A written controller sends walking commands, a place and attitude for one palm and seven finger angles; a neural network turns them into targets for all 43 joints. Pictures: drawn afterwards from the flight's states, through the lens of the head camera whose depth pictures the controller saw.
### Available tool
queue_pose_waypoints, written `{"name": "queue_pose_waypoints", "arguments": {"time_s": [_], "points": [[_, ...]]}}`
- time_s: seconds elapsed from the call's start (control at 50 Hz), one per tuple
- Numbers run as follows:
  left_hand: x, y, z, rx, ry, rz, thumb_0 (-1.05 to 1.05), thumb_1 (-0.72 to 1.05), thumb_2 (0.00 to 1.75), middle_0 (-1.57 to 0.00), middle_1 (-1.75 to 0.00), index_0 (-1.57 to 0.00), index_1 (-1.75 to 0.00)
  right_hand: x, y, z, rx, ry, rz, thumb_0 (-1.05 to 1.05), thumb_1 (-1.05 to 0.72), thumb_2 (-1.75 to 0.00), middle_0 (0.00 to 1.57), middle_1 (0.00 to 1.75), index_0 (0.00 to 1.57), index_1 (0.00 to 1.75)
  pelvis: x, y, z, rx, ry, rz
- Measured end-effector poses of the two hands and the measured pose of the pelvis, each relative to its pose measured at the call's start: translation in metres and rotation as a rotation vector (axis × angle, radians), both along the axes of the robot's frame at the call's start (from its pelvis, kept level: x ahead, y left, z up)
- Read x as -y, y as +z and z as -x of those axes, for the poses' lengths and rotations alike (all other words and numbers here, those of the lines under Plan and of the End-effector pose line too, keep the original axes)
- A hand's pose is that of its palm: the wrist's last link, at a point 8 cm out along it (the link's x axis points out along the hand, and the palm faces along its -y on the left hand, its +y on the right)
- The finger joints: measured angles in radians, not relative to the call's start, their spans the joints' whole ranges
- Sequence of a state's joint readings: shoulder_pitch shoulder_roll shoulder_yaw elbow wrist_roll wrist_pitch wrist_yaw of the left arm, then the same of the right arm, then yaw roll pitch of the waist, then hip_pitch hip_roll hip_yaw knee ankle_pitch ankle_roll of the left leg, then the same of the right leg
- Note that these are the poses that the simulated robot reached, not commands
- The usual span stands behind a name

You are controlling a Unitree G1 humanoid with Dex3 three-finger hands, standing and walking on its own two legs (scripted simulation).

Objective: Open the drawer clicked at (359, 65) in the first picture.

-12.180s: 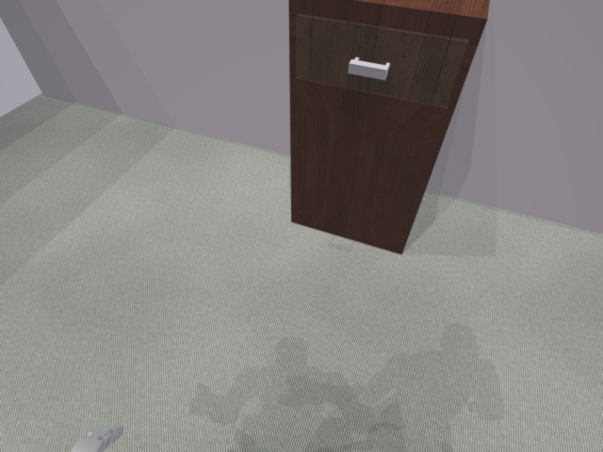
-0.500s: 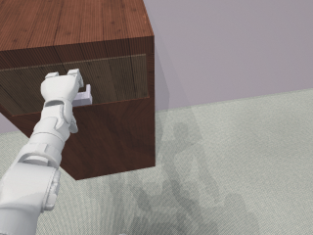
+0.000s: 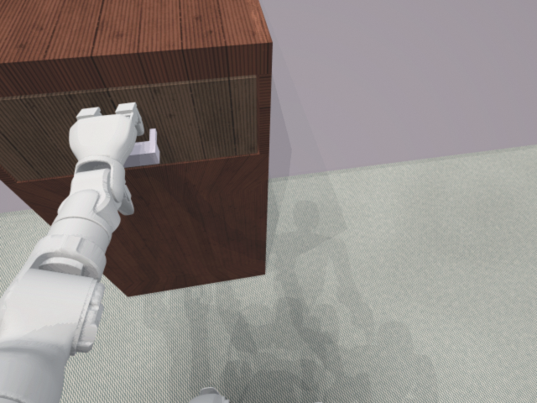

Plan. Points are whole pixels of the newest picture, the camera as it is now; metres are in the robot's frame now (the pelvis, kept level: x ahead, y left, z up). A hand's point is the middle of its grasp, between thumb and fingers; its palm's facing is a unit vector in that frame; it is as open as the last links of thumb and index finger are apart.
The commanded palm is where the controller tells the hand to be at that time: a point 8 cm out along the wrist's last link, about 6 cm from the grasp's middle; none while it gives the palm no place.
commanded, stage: lower the fingers behind the handle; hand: left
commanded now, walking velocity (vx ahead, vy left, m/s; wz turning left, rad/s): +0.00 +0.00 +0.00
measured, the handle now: (126, 146) +0.53 +0.22 +0.05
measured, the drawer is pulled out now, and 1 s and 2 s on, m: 0.00 0.00 0.00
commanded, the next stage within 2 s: lift the fingers back up to retry in 0.14 s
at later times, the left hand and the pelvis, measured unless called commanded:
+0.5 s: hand (114, 159) +0.48 +0.22 +0.07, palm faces +0.00 -0.04 -1.00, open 13.7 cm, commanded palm +0.46 +0.23 +0.13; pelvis +0.00 +0.01 +0.00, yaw -1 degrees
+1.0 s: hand (92, 135) +0.48 +0.23 +0.13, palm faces -0.04 -0.03 -1.00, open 13.7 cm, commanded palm +0.46 +0.23 +0.17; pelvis +0.03 -0.01 +0.02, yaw +1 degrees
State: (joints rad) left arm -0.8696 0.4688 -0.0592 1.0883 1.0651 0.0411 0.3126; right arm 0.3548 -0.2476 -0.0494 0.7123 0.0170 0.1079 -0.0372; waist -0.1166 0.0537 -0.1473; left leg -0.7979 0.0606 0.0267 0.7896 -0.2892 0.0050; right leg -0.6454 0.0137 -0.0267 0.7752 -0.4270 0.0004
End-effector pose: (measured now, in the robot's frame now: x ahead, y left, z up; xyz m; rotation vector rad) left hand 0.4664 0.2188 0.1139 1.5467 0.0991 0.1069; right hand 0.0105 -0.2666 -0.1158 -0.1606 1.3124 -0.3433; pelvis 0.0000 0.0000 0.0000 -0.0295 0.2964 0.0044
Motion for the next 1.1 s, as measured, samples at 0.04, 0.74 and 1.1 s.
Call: {"name": "queue_pose_waypoints", "arguments": {"time_s": [0.04,0.74,1.1], "points": [[0.0,0.0,0.0,-0.003,0.002,0.0,0.0,-0.49,0.3,-0.34,-1.25,-0.33,-1.28,-0.002,0.0,0.0,0.003,0.002,-0.004,0.0,-0.91,-0.9,0.2,0.3,0.21,0.3,-0.001,0.0,0.001,0.0,-0.001,0.0],[-0.003,0.036,0.001,0.013,-0.006,0.019,0.0,-0.49,0.3,-0.36,-1.22,-0.37,-1.22,-0.007,0.004,-0.027,0.051,0.013,-0.024,0.01,-0.91,-0.9,0.2,0.3,0.21,0.3,-0.004,0.012,-0.015,0.056,-0.001,-0.007],[-0.013,0.054,0.014,-0.114,0.013,0.024,0.0,-0.49,0.3,-0.32,-1.2,-0.33,-1.2,0.016,0.02,-0.099,0.175,0.084,-0.01,0.01,-0.91,-0.9,0.2,0.3,0.21,0.3,0.013,0.022,-0.028,0.118,0.012,-0.03]]}}
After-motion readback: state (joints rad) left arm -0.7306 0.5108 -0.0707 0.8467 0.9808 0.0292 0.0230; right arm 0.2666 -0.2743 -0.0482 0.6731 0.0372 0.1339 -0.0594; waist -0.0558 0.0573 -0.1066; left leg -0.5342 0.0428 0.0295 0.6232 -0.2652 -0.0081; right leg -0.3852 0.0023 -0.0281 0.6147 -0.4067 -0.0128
